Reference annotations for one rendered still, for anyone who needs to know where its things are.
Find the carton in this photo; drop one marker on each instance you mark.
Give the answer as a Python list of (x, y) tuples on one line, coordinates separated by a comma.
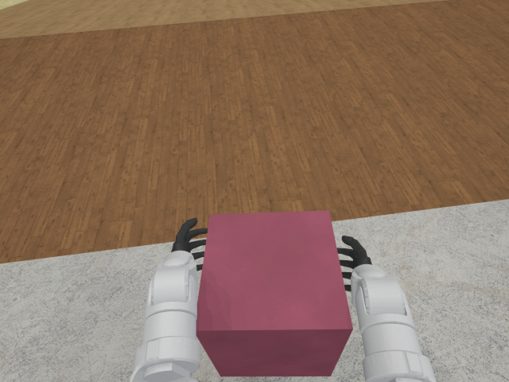
[(272, 300)]

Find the robot right hand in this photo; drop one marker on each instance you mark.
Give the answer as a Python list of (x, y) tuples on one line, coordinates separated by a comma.
[(358, 253)]

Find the robot left forearm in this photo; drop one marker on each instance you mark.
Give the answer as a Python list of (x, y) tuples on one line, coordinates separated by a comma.
[(169, 349)]

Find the robot right forearm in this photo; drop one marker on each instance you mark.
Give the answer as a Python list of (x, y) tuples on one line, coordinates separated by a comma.
[(391, 346)]

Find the robot left hand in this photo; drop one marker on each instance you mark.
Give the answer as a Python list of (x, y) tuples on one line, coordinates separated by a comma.
[(184, 236)]

